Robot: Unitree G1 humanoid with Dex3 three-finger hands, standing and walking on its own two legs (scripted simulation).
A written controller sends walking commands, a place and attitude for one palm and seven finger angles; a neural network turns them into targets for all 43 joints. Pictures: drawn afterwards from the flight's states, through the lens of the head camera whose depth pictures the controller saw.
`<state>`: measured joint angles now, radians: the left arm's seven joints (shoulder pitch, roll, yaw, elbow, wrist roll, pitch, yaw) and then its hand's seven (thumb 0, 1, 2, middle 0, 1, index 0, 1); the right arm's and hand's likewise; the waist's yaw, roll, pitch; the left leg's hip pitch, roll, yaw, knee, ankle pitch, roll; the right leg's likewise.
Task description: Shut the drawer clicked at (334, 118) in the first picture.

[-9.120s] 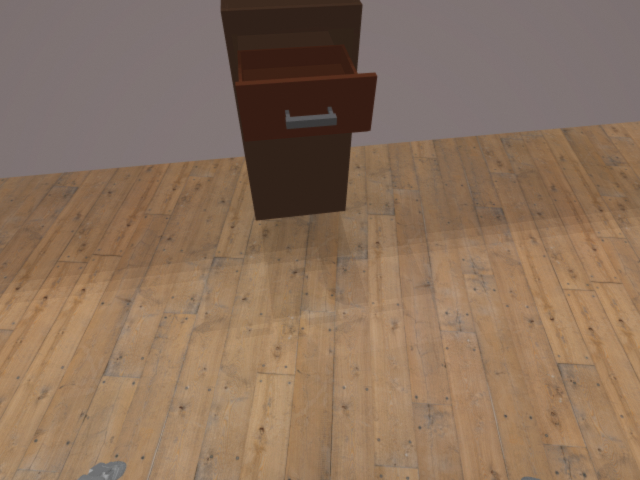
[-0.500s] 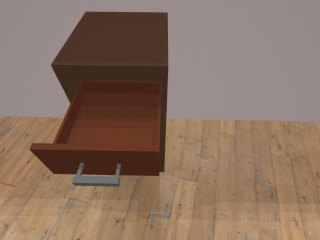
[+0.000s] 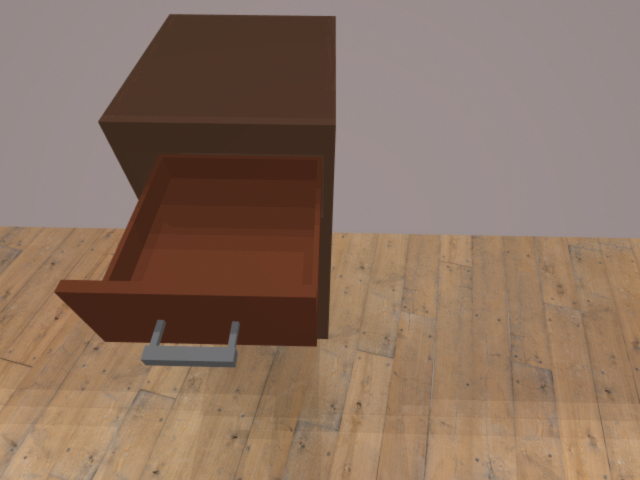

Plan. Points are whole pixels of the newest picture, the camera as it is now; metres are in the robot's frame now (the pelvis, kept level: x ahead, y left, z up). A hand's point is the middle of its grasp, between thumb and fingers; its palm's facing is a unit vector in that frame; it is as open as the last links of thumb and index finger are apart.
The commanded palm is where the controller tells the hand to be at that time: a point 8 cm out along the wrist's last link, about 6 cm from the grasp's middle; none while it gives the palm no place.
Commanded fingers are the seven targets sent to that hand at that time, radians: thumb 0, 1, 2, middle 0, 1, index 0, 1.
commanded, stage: come to a stop and stand still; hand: left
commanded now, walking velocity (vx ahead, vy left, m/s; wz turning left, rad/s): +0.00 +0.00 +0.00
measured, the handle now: (193, 342) +0.30 +0.21 -0.06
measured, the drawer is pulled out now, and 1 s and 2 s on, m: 0.29 0.29 0.29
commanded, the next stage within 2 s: look again from close up in 0.56 s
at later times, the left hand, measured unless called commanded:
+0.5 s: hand out of the picture +0.04 +0.23 -0.16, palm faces -0.03 -0.97 -0.24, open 7.4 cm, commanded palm none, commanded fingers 0.00 0.90 0.90 -0.20 -0.30 -0.20 -0.30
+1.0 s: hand out of the picture +0.00 +0.21 -0.16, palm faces +0.00 -0.98 -0.19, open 7.4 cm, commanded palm none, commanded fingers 0.00 0.90 0.90 -0.20 -0.30 -0.20 -0.30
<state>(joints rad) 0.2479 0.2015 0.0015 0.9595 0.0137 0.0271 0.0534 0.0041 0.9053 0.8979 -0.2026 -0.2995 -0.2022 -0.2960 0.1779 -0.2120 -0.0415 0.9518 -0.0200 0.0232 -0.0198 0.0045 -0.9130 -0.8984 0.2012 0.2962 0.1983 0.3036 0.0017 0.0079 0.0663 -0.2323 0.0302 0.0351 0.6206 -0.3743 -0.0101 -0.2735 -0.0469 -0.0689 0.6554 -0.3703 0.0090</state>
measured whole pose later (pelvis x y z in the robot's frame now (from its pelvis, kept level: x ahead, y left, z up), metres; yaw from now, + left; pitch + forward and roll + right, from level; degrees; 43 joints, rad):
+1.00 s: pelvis +0.00 +0.04 +0.01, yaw -1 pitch -2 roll +0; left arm 0.28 0.15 -0.02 1.10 0.01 0.00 0.05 0.00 0.90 0.90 -0.20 -0.30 -0.20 -0.30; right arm 0.24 -0.16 0.01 1.13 0.00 -0.01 -0.02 0.01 -0.92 -0.90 0.20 0.30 0.20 0.30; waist 0.00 -0.01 0.05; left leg -0.13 -0.02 0.07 0.46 -0.30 0.04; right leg -0.16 -0.09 -0.04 0.46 -0.26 0.06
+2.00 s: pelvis -0.05 -0.02 -0.06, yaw +2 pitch +13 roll -1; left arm 0.50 0.21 0.19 -0.06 -0.29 -0.33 -0.31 0.02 0.90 0.90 -0.81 -0.96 -0.81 -0.96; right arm 0.24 -0.17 0.00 0.58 0.04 -0.24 -0.06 0.01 -0.90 -0.90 0.21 0.30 0.20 0.30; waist 0.00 0.03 -0.12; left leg -0.82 0.05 -0.03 1.10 -0.51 -0.04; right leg -0.82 -0.04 -0.12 1.08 -0.49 -0.04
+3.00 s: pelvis -0.03 +0.02 -0.05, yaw +1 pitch +11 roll -2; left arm 0.79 0.17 -0.01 -0.45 -0.17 -0.32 -0.10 0.02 0.90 0.90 -1.40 -1.60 -1.40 -1.60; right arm 0.28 -0.21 0.00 0.43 0.04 -0.16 -0.02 0.01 -0.90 -0.90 0.20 0.30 0.20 0.30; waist 0.01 0.04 -0.14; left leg -0.73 0.03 -0.01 1.07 -0.53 0.01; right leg -0.72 -0.05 -0.09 1.03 -0.49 0.01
